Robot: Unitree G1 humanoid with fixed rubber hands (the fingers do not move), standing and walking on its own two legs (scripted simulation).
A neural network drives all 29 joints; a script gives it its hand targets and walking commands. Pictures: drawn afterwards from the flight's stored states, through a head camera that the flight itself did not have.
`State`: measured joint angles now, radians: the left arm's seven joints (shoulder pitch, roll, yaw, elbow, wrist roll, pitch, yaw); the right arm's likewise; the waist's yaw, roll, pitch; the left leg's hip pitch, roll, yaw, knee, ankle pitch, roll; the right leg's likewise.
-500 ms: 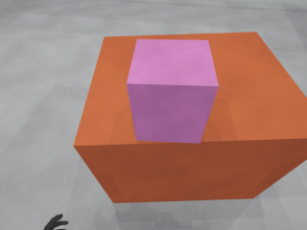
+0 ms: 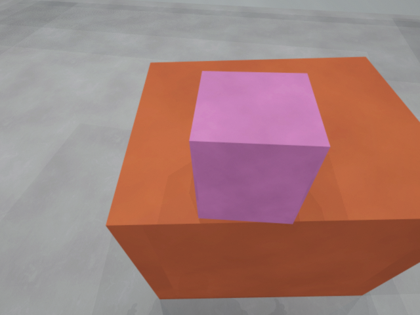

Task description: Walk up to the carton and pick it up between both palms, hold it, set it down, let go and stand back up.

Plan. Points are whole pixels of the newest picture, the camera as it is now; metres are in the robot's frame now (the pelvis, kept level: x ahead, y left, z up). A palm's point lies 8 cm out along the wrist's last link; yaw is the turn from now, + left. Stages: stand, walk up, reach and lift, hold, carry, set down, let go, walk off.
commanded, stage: walk up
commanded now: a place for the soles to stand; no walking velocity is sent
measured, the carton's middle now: (249, 150) +0.44 -0.04 +0.07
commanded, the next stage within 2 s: none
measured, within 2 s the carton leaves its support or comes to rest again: neither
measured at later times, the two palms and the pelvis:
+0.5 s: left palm out of the picture +0.13 +0.30 -0.10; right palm out of the picture +0.12 -0.31 -0.10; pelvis +0.03 +0.00 +0.01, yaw -3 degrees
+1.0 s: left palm (92, 313) +0.16 +0.26 -0.10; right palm out of the picture +0.04 -0.36 -0.12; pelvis +0.05 -0.04 +0.00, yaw -7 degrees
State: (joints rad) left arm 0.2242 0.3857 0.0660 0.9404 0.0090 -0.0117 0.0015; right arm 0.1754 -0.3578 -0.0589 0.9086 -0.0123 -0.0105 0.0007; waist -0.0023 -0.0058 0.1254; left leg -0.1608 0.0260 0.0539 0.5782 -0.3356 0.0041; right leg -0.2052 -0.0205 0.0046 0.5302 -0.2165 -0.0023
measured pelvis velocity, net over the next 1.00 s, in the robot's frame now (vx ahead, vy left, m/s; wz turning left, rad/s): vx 0.05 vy -0.04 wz -0.13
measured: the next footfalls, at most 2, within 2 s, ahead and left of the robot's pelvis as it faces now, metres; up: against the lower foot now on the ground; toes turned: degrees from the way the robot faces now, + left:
left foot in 1.24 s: +0.14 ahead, +0.09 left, +0.00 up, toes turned -4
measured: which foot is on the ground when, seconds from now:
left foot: down 0.00-0.98, up 1.00-1.00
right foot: down 0.00-1.00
